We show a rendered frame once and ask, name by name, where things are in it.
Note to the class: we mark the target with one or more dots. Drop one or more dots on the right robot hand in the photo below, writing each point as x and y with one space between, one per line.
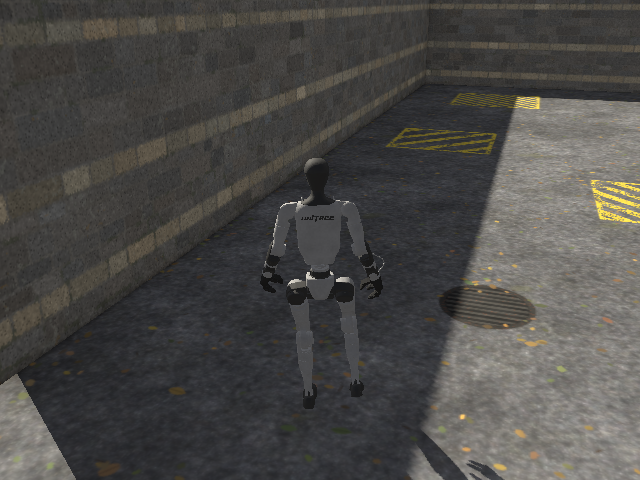
377 284

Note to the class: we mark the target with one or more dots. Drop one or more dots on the left robot hand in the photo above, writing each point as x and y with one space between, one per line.
264 282

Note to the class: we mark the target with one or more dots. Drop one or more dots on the left robot thigh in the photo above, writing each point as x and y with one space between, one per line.
297 298

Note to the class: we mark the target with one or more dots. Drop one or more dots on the left robot upper arm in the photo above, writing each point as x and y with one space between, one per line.
286 212

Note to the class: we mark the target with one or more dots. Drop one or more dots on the robot thigh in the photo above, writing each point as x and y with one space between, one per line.
297 298
344 291

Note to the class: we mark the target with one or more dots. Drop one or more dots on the right robot upper arm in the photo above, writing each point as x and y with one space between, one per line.
349 210

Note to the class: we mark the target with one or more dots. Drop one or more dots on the robot right forearm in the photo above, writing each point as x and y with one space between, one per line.
369 264

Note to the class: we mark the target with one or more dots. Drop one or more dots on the right robot thigh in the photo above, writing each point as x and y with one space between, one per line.
344 291

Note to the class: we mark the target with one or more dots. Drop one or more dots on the robot left forearm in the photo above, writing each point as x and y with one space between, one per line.
270 263

